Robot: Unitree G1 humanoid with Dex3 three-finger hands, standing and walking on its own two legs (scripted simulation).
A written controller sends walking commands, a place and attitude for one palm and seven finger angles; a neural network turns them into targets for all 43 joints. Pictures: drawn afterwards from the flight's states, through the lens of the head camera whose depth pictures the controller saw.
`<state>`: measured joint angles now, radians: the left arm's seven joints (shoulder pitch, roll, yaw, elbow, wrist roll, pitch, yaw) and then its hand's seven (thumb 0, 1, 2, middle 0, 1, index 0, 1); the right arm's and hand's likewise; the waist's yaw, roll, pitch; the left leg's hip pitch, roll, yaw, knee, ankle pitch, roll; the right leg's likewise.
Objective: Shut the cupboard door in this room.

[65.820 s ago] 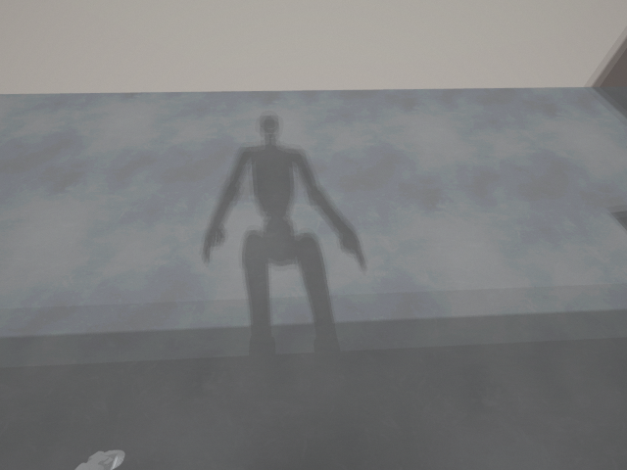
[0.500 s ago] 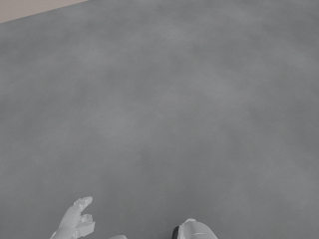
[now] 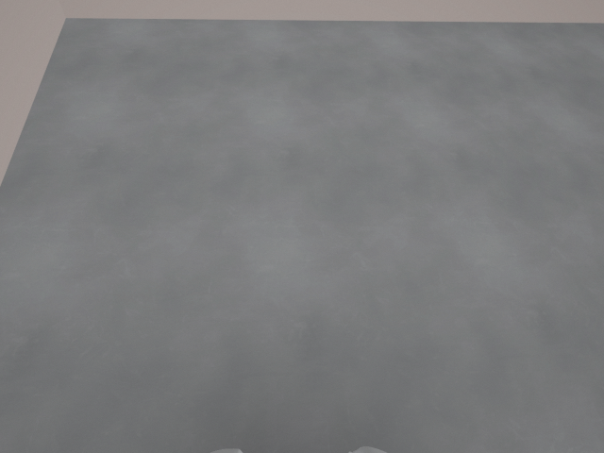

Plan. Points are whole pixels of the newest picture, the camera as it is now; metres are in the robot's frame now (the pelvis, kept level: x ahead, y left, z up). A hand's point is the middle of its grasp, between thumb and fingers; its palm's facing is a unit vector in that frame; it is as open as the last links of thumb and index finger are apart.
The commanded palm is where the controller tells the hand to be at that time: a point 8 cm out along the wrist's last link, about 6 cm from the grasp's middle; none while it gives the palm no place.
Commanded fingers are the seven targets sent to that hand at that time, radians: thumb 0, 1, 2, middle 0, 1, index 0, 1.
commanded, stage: turn to face it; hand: left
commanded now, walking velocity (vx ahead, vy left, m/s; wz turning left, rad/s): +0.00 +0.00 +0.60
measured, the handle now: out of the picture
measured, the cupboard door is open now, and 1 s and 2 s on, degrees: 55 55 55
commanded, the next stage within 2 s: none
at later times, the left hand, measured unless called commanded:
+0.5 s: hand out of the picture +0.08 +0.17 -0.14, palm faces +0.28 -0.92 -0.27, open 7.4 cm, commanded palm none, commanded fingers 0.00 0.90 0.90 -0.20 -0.30 -0.20 -0.30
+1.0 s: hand out of the picture -0.14 +0.13 -0.17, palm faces +0.63 -0.72 -0.28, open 7.4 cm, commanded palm none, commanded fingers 0.00 0.90 0.90 -0.20 -0.30 -0.20 -0.30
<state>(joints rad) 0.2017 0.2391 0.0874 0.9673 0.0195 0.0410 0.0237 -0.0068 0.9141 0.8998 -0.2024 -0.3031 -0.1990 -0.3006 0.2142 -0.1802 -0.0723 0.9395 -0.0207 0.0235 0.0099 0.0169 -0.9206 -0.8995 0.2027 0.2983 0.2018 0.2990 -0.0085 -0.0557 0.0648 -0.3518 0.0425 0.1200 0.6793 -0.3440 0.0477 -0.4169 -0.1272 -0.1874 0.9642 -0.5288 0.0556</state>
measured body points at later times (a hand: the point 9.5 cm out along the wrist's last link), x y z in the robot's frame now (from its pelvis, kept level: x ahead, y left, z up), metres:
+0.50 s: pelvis +0.02 -0.06 +0.00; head +0.07 -0.07 +0.45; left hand +0.06 +0.21 -0.12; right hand +0.14 -0.29 -0.15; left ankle +0.00 +0.08 -0.71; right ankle +0.04 -0.16 -0.73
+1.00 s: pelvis -0.01 -0.05 +0.00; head +0.02 -0.01 +0.45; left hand -0.18 +0.17 -0.14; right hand +0.26 -0.17 -0.12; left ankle -0.08 +0.04 -0.73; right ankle +0.04 -0.16 -0.72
